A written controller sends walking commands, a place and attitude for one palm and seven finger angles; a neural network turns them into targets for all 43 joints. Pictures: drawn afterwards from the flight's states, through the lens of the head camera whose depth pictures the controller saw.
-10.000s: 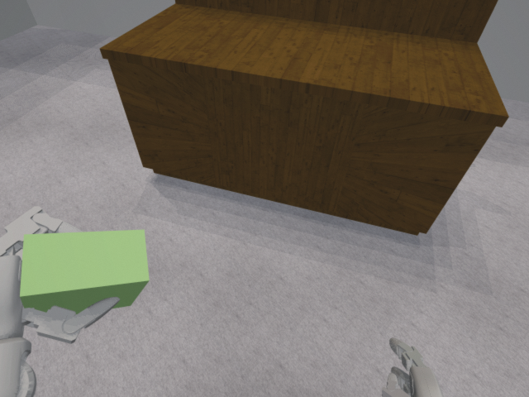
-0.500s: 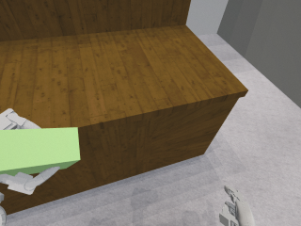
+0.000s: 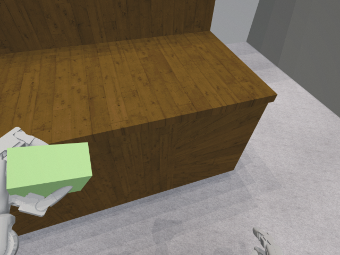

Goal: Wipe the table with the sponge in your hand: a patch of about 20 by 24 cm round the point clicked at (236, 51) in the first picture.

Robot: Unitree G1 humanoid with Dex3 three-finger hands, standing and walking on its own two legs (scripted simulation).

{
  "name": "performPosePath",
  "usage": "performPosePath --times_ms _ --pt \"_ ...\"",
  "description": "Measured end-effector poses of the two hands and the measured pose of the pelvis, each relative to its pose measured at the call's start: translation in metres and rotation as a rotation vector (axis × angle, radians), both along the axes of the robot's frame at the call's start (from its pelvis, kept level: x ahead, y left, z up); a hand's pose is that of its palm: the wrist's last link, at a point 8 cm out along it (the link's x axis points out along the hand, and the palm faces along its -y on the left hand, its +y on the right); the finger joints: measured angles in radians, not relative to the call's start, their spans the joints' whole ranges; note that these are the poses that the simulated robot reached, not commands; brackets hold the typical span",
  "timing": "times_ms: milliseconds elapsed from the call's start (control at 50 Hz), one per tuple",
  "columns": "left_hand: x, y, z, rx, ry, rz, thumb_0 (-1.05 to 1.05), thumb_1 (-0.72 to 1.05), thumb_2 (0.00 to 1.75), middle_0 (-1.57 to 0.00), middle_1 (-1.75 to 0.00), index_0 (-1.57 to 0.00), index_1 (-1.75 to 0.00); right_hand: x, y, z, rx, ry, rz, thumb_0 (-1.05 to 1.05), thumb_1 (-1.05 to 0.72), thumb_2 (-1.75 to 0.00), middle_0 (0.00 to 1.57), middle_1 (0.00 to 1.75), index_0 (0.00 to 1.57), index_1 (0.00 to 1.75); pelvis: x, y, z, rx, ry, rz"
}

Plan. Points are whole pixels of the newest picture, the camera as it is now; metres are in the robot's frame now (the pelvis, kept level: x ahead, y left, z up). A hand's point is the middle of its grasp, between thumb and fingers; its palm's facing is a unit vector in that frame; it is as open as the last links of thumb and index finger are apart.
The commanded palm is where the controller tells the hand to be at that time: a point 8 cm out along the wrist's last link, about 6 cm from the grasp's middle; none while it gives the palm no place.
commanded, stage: come to a stop and stand still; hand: left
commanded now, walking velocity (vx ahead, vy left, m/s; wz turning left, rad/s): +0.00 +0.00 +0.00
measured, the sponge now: (61, 171) +0.23 +0.22 +0.14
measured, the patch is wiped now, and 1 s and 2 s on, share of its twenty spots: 0.00 0.00 0.00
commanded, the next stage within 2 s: look again from close up in 0.20 s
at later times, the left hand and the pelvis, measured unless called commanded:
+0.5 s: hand (22, 138) +0.25 +0.27 +0.21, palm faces +0.44 -0.85 -0.30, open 9.8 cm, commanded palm +0.18 +0.28 +0.18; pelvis +0.00 +0.01 +0.00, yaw -3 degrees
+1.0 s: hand (31, 139) +0.28 +0.29 +0.16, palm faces +0.38 -0.85 -0.36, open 9.8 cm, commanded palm +0.23 +0.32 +0.18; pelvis +0.06 +0.05 -0.01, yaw -2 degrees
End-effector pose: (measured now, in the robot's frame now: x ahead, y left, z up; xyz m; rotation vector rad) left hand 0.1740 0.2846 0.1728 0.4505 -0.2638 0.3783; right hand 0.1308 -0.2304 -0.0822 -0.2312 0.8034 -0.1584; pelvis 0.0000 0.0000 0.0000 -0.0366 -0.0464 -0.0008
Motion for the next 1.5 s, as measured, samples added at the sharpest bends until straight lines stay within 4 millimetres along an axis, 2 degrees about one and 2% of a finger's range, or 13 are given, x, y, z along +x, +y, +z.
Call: performPosePath --times_ms 300,380,440,500,580,660,760,860,1000,1140,1300,1400,1500 --pt "-0.01 -0.007 -0.005 -0.015 0.013 0.0 -0.01 -0.47 1.02 -0.79 -1.34 -0.78 -1.34 0.01 0.004 0.001 0.017 -0.05 0.036 0.01 -0.9 -0.9 0.21 0.3 0.2 0.3 -0.006 -0.003 -0.002 0.003 -0.006 0.001" --pt "0.012 0.023 0.035 0.163 -0.158 -0.005 -0.01 -0.48 1.02 -0.79 -1.34 -0.78 -1.34 0.015 0.012 0.004 0.004 -0.062 0.114 0.01 -0.9 -0.9 0.2 0.3 0.2 0.3 -0.009 -0.007 -0.007 0.005 -0.001 0.021" --pt "0.024 0.038 0.048 0.118 -0.26 0.016 -0.01 -0.47 1.02 -0.79 -1.34 -0.78 -1.34 0.017 0.015 0.012 0.005 -0.089 0.129 0.02 -0.9 -0.9 0.21 0.3 0.2 0.3 -0.005 -0.001 -0.006 0.005 0.007 -0.017" --pt "0.034 0.025 0.038 0.039 -0.255 -0.061 -0.01 -0.47 1.02 -0.79 -1.34 -0.78 -1.34 0.016 0.016 0.022 -0.003 -0.136 0.092 0.02 -0.9 -0.9 0.21 0.3 0.2 0.3 0.004 0.012 -0.005 -0.002 0.001 -0.05" --pt "0.048 0.008 0.003 -0.025 -0.096 -0.174 0.0 -0.47 1.02 -0.79 -1.34 -0.78 -1.34 0.015 0.019 0.033 -0.032 -0.152 0.019 0.01 -0.9 -0.9 0.21 0.3 0.2 0.3 0.015 0.027 0.001 0.0 0.009 -0.071" --pt "0.057 0.018 -0.02 -0.015 0.042 -0.167 0.0 -0.47 1.02 -0.79 -1.34 -0.78 -1.34 0.019 0.025 0.035 -0.057 -0.125 -0.004 0.01 -0.9 -0.9 0.21 0.3 0.2 0.3 0.023 0.034 0.003 0.007 0.023 -0.076" --pt "0.06 0.039 -0.008 0.024 0.019 -0.093 -0.01 -0.47 1.02 -0.78 -1.34 -0.78 -1.34 0.036 0.037 0.027 -0.053 -0.085 0.048 0.01 -0.9 -0.9 0.21 0.3 0.2 0.3 0.031 0.04 0.003 0.009 0.027 -0.066" --pt "0.059 0.041 0.009 0.032 -0.063 -0.069 -0.01 -0.47 1.02 -0.78 -1.34 -0.78 -1.34 0.064 0.048 0.021 -0.022 -0.093 0.099 0.02 -0.9 -0.9 0.21 0.3 0.2 0.3 0.04 0.045 0.0 -0.001 0.033 -0.044" --pt "0.066 0.046 0.001 0.014 -0.05 -0.052 0.0 -0.47 1.02 -0.78 -1.34 -0.78 -1.34 0.101 0.057 0.019 0.001 -0.146 0.097 0.02 -0.9 -0.9 0.21 0.3 0.2 0.3 0.056 0.051 -0.008 0.003 0.034 -0.036" --pt "0.079 0.051 0.001 0.025 -0.055 -0.04 -0.01 -0.47 1.02 -0.78 -1.34 -0.78 -1.34 0.12 0.061 0.013 0.017 -0.151 0.093 0.01 -0.9 -0.9 0.21 0.3 0.2 0.3 0.069 0.055 -0.014 0.0 0.033 -0.027" --pt "0.087 0.059 0.003 0.055 -0.098 -0.075 0.0 -0.47 1.02 -0.78 -1.34 -0.78 -1.34 0.118 0.06 0.0 0.01 -0.107 0.048 0.01 -0.9 -0.9 0.21 0.3 0.2 0.3 0.076 0.067 -0.024 0.009 0.027 -0.037" --pt "0.094 0.062 0.01 0.074 -0.052 -0.065 -0.01 -0.47 1.02 -0.78 -1.34 -0.78 -1.34 0.106 0.067 -0.005 0.046 -0.093 0.033 0.01 -0.9 -0.9 0.2 0.3 0.2 0.3 0.077 0.073 -0.017 0.004 0.018 -0.035" --pt "0.085 0.072 0.009 0.07 -0.033 -0.075 0.0 -0.47 1.02 -0.78 -1.34 -0.78 -1.34 0.094 0.072 -0.011 0.048 -0.009 0.024 0.01 -0.9 -0.9 0.21 0.3 0.2 0.3 0.079 0.083 -0.013 -0.002 0.023 -0.02"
